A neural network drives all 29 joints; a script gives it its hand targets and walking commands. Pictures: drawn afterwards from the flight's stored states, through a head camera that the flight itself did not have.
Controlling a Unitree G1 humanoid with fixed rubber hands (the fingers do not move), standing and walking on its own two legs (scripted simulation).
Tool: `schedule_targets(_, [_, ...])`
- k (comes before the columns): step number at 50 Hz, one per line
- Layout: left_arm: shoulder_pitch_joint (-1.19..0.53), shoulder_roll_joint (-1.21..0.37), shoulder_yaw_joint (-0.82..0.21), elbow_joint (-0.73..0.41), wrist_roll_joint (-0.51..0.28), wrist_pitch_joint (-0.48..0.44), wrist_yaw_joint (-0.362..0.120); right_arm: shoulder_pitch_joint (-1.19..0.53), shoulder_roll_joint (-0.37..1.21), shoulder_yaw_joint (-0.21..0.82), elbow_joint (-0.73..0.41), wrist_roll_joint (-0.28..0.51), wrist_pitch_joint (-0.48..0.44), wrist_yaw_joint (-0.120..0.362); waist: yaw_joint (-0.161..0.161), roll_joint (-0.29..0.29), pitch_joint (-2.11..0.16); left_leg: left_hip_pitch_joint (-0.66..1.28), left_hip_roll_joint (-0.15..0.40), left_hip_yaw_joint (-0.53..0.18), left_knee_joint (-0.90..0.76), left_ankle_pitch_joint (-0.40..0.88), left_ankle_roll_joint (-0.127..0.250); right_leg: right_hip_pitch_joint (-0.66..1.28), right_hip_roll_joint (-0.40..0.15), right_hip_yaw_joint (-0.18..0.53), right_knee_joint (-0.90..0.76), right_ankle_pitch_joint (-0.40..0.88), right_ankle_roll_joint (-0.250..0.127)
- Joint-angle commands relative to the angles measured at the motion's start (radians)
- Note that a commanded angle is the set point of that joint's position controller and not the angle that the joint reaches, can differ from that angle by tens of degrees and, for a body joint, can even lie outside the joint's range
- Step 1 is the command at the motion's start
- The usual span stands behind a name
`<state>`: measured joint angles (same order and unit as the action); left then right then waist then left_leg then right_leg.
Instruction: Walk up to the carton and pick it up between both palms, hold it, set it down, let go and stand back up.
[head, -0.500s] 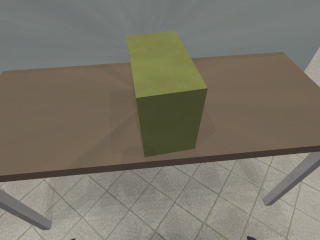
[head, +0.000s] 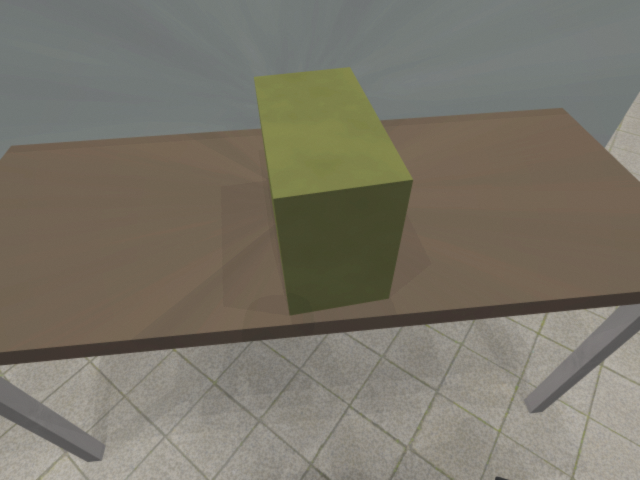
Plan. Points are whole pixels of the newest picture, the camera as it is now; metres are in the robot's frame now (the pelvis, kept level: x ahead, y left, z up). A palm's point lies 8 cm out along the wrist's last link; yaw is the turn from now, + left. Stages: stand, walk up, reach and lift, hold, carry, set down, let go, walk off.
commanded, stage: stand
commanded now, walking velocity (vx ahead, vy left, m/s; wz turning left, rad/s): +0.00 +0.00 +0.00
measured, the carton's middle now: (320, 187) +0.54 +0.00 +0.07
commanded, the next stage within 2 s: none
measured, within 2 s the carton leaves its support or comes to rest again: neither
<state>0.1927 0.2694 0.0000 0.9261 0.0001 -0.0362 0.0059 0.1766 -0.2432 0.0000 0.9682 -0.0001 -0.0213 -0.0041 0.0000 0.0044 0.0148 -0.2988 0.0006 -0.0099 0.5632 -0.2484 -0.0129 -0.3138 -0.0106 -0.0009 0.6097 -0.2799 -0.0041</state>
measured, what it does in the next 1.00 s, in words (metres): stands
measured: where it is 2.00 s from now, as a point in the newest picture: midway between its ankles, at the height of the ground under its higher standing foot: outside the picture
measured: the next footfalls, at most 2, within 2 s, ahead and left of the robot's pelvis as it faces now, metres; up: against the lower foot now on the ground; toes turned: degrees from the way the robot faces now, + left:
none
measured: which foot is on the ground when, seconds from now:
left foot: down 0.00-1.00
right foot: down 0.00-1.00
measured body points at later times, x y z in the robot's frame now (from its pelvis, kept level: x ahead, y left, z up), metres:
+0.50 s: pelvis +0.00 +0.00 +0.00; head +0.00 -0.01 +0.45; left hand +0.09 +0.27 -0.12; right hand +0.08 -0.25 -0.14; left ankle +0.03 +0.13 -0.73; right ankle +0.03 -0.11 -0.73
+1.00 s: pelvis +0.00 +0.00 +0.00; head +0.00 -0.01 +0.45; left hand +0.09 +0.27 -0.12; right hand +0.08 -0.25 -0.14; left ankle +0.03 +0.13 -0.73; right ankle +0.03 -0.11 -0.73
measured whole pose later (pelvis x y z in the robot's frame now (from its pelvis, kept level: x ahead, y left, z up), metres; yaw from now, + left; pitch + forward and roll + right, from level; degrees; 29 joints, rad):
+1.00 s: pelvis +0.00 +0.00 +0.00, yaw +0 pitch +0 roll +1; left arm 0.19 0.27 0.00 0.97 0.00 -0.04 0.00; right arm 0.18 -0.24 0.00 1.01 0.00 -0.02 0.00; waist 0.00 0.01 -0.01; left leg -0.29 0.00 -0.01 0.51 -0.22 -0.01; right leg -0.31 -0.01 0.00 0.56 -0.25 0.00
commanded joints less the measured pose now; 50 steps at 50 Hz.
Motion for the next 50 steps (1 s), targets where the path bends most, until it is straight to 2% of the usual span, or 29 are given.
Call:
schedule_targets(1, [-0.069,0.253,0.059,0.002,0.012,-0.031,0.007,-0.079,-0.263,-0.051,-0.012,-0.014,-0.034,0.001,-0.007,0.004,-0.08,0.089,0.111,-0.098,-0.158,0.044,0.059,0.073,-0.121,0.131,-0.228,0.081,-0.053])
schedule_targets(2, [-0.072,0.252,0.059,0.004,0.008,-0.031,0.007,-0.079,-0.256,-0.049,-0.011,-0.013,-0.035,0.002,0.002,0.006,-0.078,0.072,0.11,-0.101,-0.161,0.041,0.062,0.094,-0.114,0.132,-0.232,0.087,-0.053])
schedule_targets(3, [-0.066,0.261,0.055,0.015,0.011,-0.03,0.008,-0.073,-0.261,-0.049,-0.009,-0.009,-0.036,0.003,-0.014,0.014,-0.075,0.084,0.109,-0.104,-0.173,0.036,0.057,0.087,-0.112,0.134,-0.227,0.09,-0.053])
schedule_targets(4, [-0.076,0.266,0.06,0.01,0.013,-0.031,0.006,-0.065,-0.255,-0.048,-0.009,-0.012,-0.036,0.001,-0.013,-0.016,-0.072,0.088,0.108,-0.096,-0.168,0.047,0.058,0.079,-0.115,0.141,-0.238,0.078,-0.052])
schedule_targets(7, [-0.058,0.249,0.061,0.022,0.008,-0.03,0.004,-0.08,-0.286,-0.058,0.001,-0.016,-0.036,0.005,0.009,0.025,-0.084,0.092,0.116,-0.104,-0.179,0.042,0.062,0.082,-0.109,0.129,-0.235,0.076,-0.046])
schedule_targets(8, [-0.059,0.257,0.058,0.019,0.009,-0.032,0.003,-0.075,-0.281,-0.059,-0.005,-0.011,-0.031,0.002,0.003,0.031,-0.077,0.085,0.112,-0.103,-0.179,0.044,0.058,0.083,-0.114,0.122,-0.231,0.063,-0.045])
schedule_targets(10, [-0.074,0.246,0.059,0.018,0.014,-0.028,0.005,-0.079,-0.289,-0.06,-0.007,-0.014,-0.034,0.001,-0.002,-0.005,-0.07,0.087,0.115,-0.106,-0.182,0.023,0.057,0.076,-0.107,0.12,-0.237,0.061,-0.045])
schedule_targets(12, [-0.059,0.271,0.063,0.023,0.007,-0.026,0.004,-0.07,-0.274,-0.049,0.006,-0.009,-0.034,0.005,-0.001,0.036,-0.068,0.071,0.113,-0.108,-0.197,0.008,0.056,0.088,-0.109,0.128,-0.237,0.049,-0.045])
schedule_targets(15, [-0.054,0.267,0.061,0.03,0.011,-0.028,0.003,-0.075,-0.281,-0.057,0.012,-0.012,-0.035,0.002,0.003,0.014,-0.072,0.084,0.119,-0.109,-0.196,0.031,0.058,0.084,-0.109,0.119,-0.237,0.062,-0.043])
schedule_targets(17, [-0.053,0.259,0.056,0.038,0.014,-0.029,0.006,-0.056,-0.288,-0.056,0.009,-0.012,-0.032,0.002,-0.015,0.018,-0.066,0.09,0.113,-0.105,-0.194,0.043,0.051,0.08,-0.112,0.124,-0.227,0.083,-0.051])
schedule_targets(19, [-0.067,0.242,0.054,0.028,0.007,-0.03,0.006,-0.085,-0.261,-0.045,0.009,-0.015,-0.034,0.007,0.007,0.006,-0.068,0.087,0.118,-0.108,-0.191,0.048,0.061,0.078,-0.115,0.122,-0.229,0.076,-0.047])
schedule_targets(21, [-0.065,0.256,0.057,0.041,0.011,-0.028,0.005,-0.071,-0.274,-0.053,0.012,-0.012,-0.036,0.004,-0.007,-0.001,-0.065,0.089,0.113,-0.106,-0.193,0.043,0.057,0.086,-0.113,0.126,-0.242,0.096,-0.047])
schedule_targets(23, [-0.052,0.254,0.062,0.033,0.011,-0.025,0.005,-0.076,-0.278,-0.052,0.009,-0.014,-0.036,0.002,0.005,0.034,-0.086,0.086,0.11,-0.101,-0.182,0.057,0.053,0.106,-0.116,0.12,-0.237,0.115,-0.048])
schedule_targets(25, [-0.066,0.264,0.06,0.033,0.009,-0.031,0.004,-0.08,-0.269,-0.053,0.014,-0.007,-0.031,0.002,0.002,-0.003,-0.08,0.097,0.112,-0.092,-0.184,0.059,0.057,0.084,-0.119,0.135,-0.248,0.095,-0.046])
schedule_targets(27, [-0.062,0.243,0.05,0.037,0.008,-0.03,0.004,-0.058,-0.279,-0.05,0.019,-0.011,-0.036,0.004,-0.009,0.007,-0.067,0.092,0.111,-0.101,-0.194,0.028,0.053,0.075,-0.112,0.123,-0.246,0.071,-0.044])
schedule_targets(28, [-0.052,0.243,0.052,0.032,0.007,-0.029,0.004,-0.065,-0.283,-0.051,0.02,-0.018,-0.032,0.003,0.01,0.005,-0.089,0.098,0.118,-0.102,-0.184,0.012,0.06,0.097,-0.11,0.123,-0.25,0.057,-0.045])
schedule_targets(29, [-0.061,0.253,0.054,0.038,0.011,-0.027,0.006,-0.071,-0.282,-0.051,0.016,-0.016,-0.029,0.001,-0.003,-0.005,-0.079,0.094,0.114,-0.102,-0.19,0.013,0.056,0.088,-0.114,0.124,-0.251,0.065,-0.045])
schedule_targets(30, [-0.074,0.241,0.051,0.037,0.005,-0.026,0.003,-0.06,-0.28,-0.049,0.015,-0.017,-0.029,0.002,-0.005,0.032,-0.066,0.082,0.115,-0.097,-0.189,0.007,0.057,0.077,-0.115,0.131,-0.246,0.075,-0.048])
schedule_targets(31, [-0.07,0.248,0.049,0.032,0.01,-0.029,0.005,-0.061,-0.266,-0.05,0.016,-0.01,-0.03,0.003,-0.006,0.008,-0.059,0.082,0.108,-0.101,-0.208,0.005,0.052,0.077,-0.113,0.125,-0.251,0.04,-0.042])
schedule_targets(33, [-0.052,0.258,0.058,0.045,0.01,-0.033,0.004,-0.081,-0.26,-0.05,0.009,-0.009,-0.032,0.005,0.008,0.022,-0.076,0.08,0.115,-0.103,-0.203,0.016,0.053,0.092,-0.114,0.127,-0.251,0.058,-0.041])
schedule_targets(35, [-0.069,0.26,0.061,0.044,0.012,-0.031,0.003,-0.075,-0.265,-0.048,0.014,-0.009,-0.033,0.004,-0.001,-0.003,-0.051,0.07,0.117,-0.107,-0.199,0.021,0.056,0.091,-0.117,0.126,-0.258,0.073,-0.043])
schedule_targets(37, [-0.049,0.265,0.06,0.051,0.009,-0.028,0.007,-0.066,-0.285,-0.052,0.023,-0.011,-0.037,0.002,-0.006,0.026,-0.091,0.111,0.114,-0.103,-0.192,0.057,0.053,0.091,-0.12,0.135,-0.256,0.107,-0.05])
schedule_targets(38, [-0.058,0.249,0.062,0.044,0.007,-0.028,0.005,-0.071,-0.273,-0.052,0.019,-0.014,-0.036,-0.001,0.009,0.031,-0.078,0.087,0.111,-0.102,-0.191,0.049,0.056,0.106,-0.118,0.128,-0.247,0.102,-0.046])
schedule_targets(39, [-0.055,0.254,0.055,0.044,0.007,-0.032,0.003,-0.06,-0.264,-0.045,0.019,-0.01,-0.033,0.003,-0.003,0.002,-0.086,0.099,0.116,-0.106,-0.204,0.054,0.055,0.097,-0.12,0.126,-0.235,0.092,-0.045])
schedule_targets(40, [-0.061,0.25,0.056,0.048,0.009,-0.031,0.002,-0.083,-0.282,-0.057,0.013,-0.01,-0.034,0.002,0.005,0.021,-0.071,0.094,0.115,-0.103,-0.197,0.045,0.054,0.094,-0.111,0.115,-0.241,0.087,-0.042])
schedule_targets(41, [-0.048,0.253,0.058,0.052,0.01,-0.03,0.003,-0.067,-0.272,-0.055,0.016,-0.008,-0.031,0.003,-0.005,-0.01,-0.079,0.101,0.119,-0.109,-0.198,0.051,0.055,0.087,-0.107,0.113,-0.242,0.089,-0.037])
schedule_targets(42, [-0.052,0.249,0.058,0.046,0.009,-0.029,0.004,-0.067,-0.279,-0.052,0.019,-0.013,-0.034,0.005,0.009,0.018,-0.06,0.088,0.112,-0.095,-0.195,0.036,0.049,0.083,-0.116,0.125,-0.255,0.067,-0.038])
schedule_targets(44, [-0.048,0.241,0.056,0.045,0.004,-0.025,0.003,-0.07,-0.286,-0.053,0.016,-0.015,-0.036,0.002,0.014,0.011,-0.091,0.092,0.115,-0.11,-0.2,0.037,0.053,0.11,-0.118,0.116,-0.239,0.08,-0.047])
schedule_targets(50, [-0.054,0.255,0.056,0.052,0.01,-0.029,0.005,-0.088,-0.27,-0.049,0.017,-0.015,-0.036,0.004,0.006,0.047,-0.069,0.091,0.115,-0.101,-0.202,0.051,0.053,0.092,-0.113,0.116,-0.239,0.104,-0.044])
